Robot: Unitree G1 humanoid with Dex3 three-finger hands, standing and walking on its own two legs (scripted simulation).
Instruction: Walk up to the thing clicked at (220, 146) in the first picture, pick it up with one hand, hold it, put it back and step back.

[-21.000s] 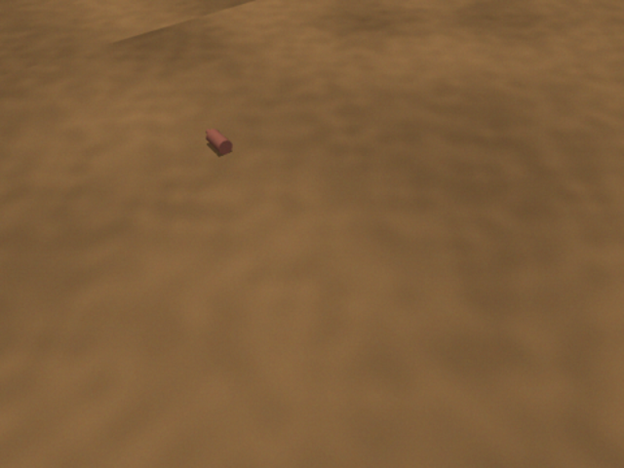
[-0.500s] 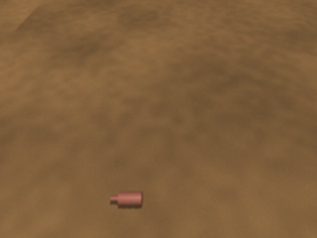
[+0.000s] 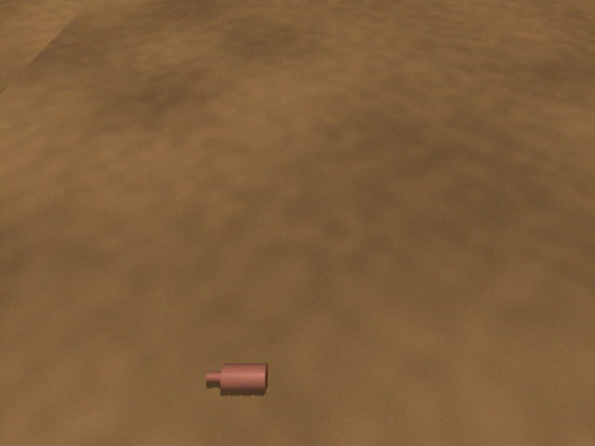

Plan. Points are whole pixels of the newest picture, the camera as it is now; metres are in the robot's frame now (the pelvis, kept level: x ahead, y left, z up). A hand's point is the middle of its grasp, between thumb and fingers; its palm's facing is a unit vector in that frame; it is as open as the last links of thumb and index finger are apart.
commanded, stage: stand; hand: left
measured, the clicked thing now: (236, 376) +0.49 +0.24 -0.74
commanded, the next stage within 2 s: none
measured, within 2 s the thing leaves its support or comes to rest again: neither
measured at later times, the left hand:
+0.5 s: hand out of the picture +0.06 +0.25 -0.16, palm faces -0.02 -0.94 -0.34, open 7.4 cm
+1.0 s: hand out of the picture +0.06 +0.26 -0.16, palm faces -0.03 -0.94 -0.34, open 7.4 cm
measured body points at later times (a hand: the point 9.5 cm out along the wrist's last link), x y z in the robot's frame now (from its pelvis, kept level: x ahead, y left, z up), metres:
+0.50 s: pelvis +0.00 +0.00 +0.00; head +0.01 +0.00 +0.45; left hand +0.06 +0.30 -0.13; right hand +0.08 -0.30 -0.13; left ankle +0.01 +0.13 -0.75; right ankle -0.03 -0.13 -0.75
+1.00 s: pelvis +0.00 +0.00 +0.00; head +0.02 +0.00 +0.45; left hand +0.07 +0.31 -0.14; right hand +0.08 -0.30 -0.13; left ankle +0.01 +0.13 -0.75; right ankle -0.03 -0.13 -0.75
